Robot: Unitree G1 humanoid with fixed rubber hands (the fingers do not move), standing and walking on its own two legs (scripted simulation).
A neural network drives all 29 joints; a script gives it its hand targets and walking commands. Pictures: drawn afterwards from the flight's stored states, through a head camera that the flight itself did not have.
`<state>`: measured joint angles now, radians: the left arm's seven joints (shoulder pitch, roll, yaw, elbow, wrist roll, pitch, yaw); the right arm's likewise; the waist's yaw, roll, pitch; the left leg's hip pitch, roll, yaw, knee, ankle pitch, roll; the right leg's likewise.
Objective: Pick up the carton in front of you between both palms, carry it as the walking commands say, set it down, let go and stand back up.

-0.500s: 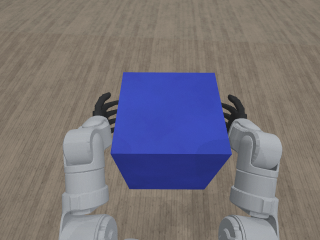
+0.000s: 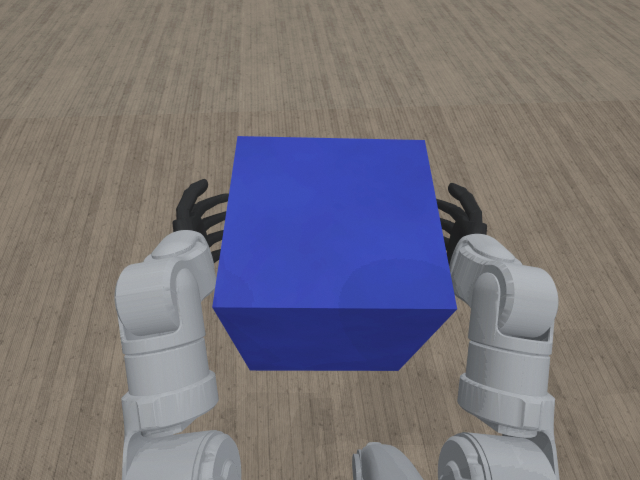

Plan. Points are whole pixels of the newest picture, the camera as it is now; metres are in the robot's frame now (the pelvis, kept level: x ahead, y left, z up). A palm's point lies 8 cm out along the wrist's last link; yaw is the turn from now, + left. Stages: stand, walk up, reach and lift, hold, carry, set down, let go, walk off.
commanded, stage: carry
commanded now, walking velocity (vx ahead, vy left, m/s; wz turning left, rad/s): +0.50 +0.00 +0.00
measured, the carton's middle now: (327, 267) +0.36 -0.02 +0.07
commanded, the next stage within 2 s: none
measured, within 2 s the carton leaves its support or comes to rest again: neither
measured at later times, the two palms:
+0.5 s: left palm (210, 62) +0.66 +0.13 +0.19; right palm (405, 63) +0.67 -0.17 +0.18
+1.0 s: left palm out of the picture +0.98 +0.13 +0.22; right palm out of the picture +0.99 -0.17 +0.22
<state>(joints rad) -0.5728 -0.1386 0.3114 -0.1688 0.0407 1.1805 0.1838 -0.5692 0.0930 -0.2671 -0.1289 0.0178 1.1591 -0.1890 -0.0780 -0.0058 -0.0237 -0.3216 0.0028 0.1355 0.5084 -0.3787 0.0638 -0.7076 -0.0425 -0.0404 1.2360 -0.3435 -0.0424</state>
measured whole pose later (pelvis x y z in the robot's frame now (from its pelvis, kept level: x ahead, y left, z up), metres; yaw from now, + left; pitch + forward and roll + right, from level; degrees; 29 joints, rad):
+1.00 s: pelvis +0.64 -0.02 +0.05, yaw +1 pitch +4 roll -1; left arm -0.59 -0.10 0.29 -0.15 0.02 1.19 0.18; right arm -0.60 0.09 -0.26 -0.12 -0.01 1.18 -0.19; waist -0.02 0.01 -0.09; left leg -0.11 0.04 0.10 0.46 -0.52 0.00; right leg -0.63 -0.04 -0.14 0.69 -0.27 -0.04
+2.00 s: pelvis +1.25 -0.04 +0.12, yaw +2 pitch +3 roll -1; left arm -0.59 -0.11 0.27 -0.05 0.02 1.18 0.20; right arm -0.58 0.10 -0.32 -0.10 -0.03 1.21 -0.18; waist 0.08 0.02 -0.04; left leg -0.51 0.02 0.01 1.35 -0.41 0.04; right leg -0.47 0.00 -0.17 0.64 -0.34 -0.07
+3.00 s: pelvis +1.87 -0.04 +0.19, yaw +3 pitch +5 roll +1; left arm -0.56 -0.12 0.30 -0.06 0.01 1.15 0.19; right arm -0.56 0.12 -0.31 -0.09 -0.05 1.17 -0.18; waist 0.03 0.01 -0.05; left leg -0.62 0.06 0.06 0.93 -0.31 0.01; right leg -0.27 -0.01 -0.17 0.42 -0.24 -0.07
